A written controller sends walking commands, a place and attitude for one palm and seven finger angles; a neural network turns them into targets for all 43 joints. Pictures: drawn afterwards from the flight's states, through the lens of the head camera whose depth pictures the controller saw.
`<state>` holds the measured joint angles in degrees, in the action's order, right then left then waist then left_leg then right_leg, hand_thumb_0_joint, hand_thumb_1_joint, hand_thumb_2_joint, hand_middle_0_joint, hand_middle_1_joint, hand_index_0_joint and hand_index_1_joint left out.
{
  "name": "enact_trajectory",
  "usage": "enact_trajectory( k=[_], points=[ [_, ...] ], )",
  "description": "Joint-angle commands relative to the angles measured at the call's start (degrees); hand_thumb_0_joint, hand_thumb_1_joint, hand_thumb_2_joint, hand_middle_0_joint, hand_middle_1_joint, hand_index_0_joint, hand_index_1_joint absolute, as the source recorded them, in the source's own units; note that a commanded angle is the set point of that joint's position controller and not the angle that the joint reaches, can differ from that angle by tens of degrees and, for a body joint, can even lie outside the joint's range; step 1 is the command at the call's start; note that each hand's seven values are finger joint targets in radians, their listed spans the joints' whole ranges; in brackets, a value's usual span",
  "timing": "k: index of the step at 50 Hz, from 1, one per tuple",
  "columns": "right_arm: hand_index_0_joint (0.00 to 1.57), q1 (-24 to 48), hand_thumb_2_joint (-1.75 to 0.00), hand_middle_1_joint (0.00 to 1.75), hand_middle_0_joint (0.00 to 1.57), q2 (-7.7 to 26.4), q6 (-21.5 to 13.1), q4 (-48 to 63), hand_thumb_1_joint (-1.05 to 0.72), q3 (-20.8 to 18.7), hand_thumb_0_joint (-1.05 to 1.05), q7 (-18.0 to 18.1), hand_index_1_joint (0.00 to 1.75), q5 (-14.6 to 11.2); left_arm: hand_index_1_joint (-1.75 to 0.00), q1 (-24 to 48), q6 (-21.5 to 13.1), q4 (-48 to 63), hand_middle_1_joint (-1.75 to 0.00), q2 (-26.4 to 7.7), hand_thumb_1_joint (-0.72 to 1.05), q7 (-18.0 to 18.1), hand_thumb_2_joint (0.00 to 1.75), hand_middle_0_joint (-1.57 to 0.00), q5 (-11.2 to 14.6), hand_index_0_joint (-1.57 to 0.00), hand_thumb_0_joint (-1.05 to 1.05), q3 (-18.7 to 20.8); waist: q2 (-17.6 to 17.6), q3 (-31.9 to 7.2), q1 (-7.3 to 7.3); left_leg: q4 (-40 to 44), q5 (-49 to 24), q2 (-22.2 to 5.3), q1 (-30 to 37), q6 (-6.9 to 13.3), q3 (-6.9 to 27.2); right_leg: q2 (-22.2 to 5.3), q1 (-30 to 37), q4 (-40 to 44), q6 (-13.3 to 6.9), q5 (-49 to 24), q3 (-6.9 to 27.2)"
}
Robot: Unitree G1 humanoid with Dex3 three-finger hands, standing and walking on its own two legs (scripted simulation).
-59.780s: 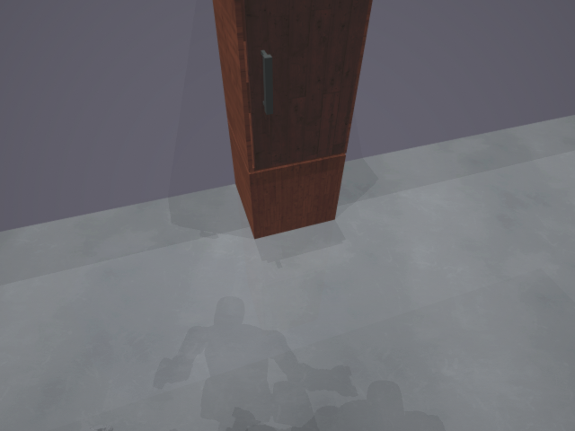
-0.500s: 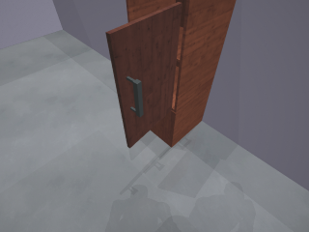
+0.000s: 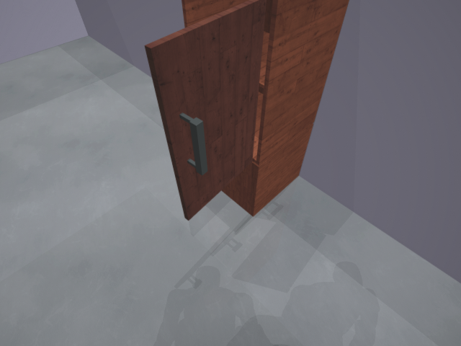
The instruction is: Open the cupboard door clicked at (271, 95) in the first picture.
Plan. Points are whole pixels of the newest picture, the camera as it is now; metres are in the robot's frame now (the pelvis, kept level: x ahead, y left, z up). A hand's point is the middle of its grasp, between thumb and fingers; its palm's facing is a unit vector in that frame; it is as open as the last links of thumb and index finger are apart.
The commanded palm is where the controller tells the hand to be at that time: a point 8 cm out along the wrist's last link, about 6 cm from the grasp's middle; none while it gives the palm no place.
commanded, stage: look to check the result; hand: left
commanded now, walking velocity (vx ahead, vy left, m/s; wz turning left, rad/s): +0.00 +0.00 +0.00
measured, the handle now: (193, 145) +0.57 +0.13 -0.01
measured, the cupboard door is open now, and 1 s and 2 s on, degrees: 95 95 95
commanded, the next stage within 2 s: stand and wait in 0.24 s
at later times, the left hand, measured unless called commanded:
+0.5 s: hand out of the picture +0.01 +0.17 -0.17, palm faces +0.03 -0.98 -0.21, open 7.4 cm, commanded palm none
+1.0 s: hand out of the picture +0.01 +0.17 -0.17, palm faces +0.02 -0.98 -0.22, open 7.4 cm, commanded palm none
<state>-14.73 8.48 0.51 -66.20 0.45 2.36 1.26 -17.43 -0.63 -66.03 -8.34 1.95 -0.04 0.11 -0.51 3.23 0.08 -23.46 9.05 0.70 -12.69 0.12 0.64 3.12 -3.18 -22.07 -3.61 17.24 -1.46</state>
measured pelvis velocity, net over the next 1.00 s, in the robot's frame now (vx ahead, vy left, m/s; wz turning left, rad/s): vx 0.02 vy -0.01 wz -0.01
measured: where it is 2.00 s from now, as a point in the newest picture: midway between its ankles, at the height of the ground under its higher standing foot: outside the picture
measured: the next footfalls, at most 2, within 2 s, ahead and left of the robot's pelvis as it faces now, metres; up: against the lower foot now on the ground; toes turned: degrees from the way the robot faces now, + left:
none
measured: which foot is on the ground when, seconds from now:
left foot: down 0.00-1.00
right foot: down 0.00-1.00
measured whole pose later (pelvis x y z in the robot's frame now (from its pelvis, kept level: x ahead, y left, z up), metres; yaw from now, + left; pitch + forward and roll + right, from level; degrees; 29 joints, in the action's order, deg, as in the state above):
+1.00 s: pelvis +0.02 -0.01 +0.00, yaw -1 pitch -2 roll +1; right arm -13.0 10.2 0.5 -65.9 0.4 2.6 1.2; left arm -15.6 -0.8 -65.4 -9.7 1.8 0.0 0.3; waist 0.1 3.6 0.0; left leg -22.9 10.4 -0.2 -11.0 -0.8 0.2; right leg 4.0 -0.9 -19.7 -4.3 17.3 -0.8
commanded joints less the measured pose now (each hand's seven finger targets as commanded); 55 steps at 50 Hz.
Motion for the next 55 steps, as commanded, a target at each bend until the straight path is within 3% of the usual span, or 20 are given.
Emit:
enact_trajectory(
  k=[1,12,15,31,43,51,55],
  points=[
    [0.20,-2.6,-0.90,0.30,0.20,6.4,-0.5,1.4,-0.90,-1.3,0.00,0.3,0.30,-0.3,-0.30,-4.3,-0.5,1.3,-0.30,-6.2,0.90,0.6,0.90,-0.20,-0.1,-0.20,0.00,1.1,0.9,1.0,0.24,1.7,-8.2,-5.7,4.7,2.0,4.3,-8.4,-6.9,5.6,0.7,-10.7,6.1],
    [0.20,-1.3,-0.90,0.30,0.20,6.9,-0.5,1.6,-0.90,-1.4,0.00,0.4,0.30,-0.3,-0.30,-3.7,-0.6,1.4,-0.30,-7.1,0.90,0.7,0.90,-0.20,-0.1,-0.20,0.00,1.2,1.4,0.7,0.26,1.4,-9.3,-5.8,5.3,1.9,3.8,-8.8,-5.8,5.6,1.3,-15.6,6.3],
    [0.20,-0.9,-0.90,0.30,0.20,7.3,-0.6,1.6,-0.90,-1.4,0.00,0.4,0.30,-0.2,-0.30,-3.1,-0.6,1.6,-0.30,-7.3,0.90,0.7,0.90,-0.20,-0.1,-0.20,0.00,1.3,0.1,1.0,0.23,1.6,-9.5,-5.9,5.3,1.7,3.7,-8.8,-5.6,5.6,1.2,-16.1,6.4],
    [0.20,-0.6,-0.90,0.30,0.20,8.1,-0.5,1.9,-0.90,-1.4,0.00,0.6,0.30,-0.4,-0.30,-2.5,-0.6,2.2,-0.30,-8.5,0.90,0.8,0.90,-0.20,-0.1,-0.20,0.00,1.8,1.6,0.4,-0.09,0.6,-10.8,-5.8,5.3,1.7,2.9,-9.0,-3.6,5.8,2.4,-21.3,6.1],
    [0.20,-0.7,-0.90,0.30,0.20,7.9,-0.5,1.7,-0.90,-1.3,0.00,0.5,0.30,-0.3,-0.30,-2.3,-0.5,1.9,-0.30,-8.3,0.90,0.6,0.90,-0.20,0.0,-0.20,0.00,1.5,0.7,1.3,0.10,1.7,-9.5,-6.0,5.5,1.5,3.3,-8.7,-4.5,6.2,1.8,-17.1,6.5],
    [0.20,-0.8,-0.90,0.30,0.20,8.3,-0.5,1.8,-0.90,-1.4,0.00,0.6,0.30,-0.4,-0.30,-2.5,-0.6,2.1,-0.30,-8.6,0.90,0.7,0.90,-0.20,0.0,-0.20,0.00,1.6,1.8,0.2,0.05,1.2,-10.3,-5.9,5.9,1.6,3.1,-8.8,-3.5,6.0,2.3,-19.8,6.3],
    [0.20,-0.8,-0.90,0.30,0.20,8.1,-0.6,1.5,-0.90,-1.4,0.00,0.6,0.30,-0.3,-0.30,-2.6,-0.6,2.0,-0.30,-8.5,0.90,0.6,0.90,-0.20,0.0,-0.20,0.00,1.5,0.3,0.2,0.14,1.4,-11.1,-6.1,6.3,1.6,3.1,-8.9,-3.7,5.8,1.9,-19.9,6.4]
  ],
)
